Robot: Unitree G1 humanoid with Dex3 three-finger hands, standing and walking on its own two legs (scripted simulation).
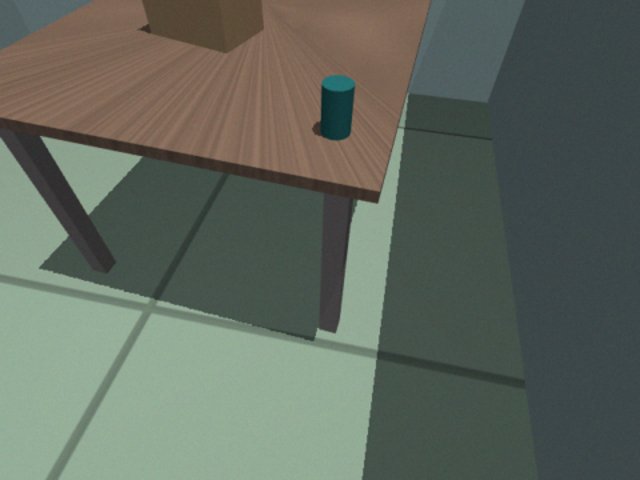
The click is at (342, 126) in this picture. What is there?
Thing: squat round
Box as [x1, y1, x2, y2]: [321, 75, 354, 139]
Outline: 328,76 322,80 321,133 323,136 330,139 342,139 348,136 350,132 354,82 348,77 341,75
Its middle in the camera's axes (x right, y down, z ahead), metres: +0.04 -0.28 +0.82
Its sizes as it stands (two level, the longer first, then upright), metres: 0.066 0.066 0.112
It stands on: a support 0.76 m high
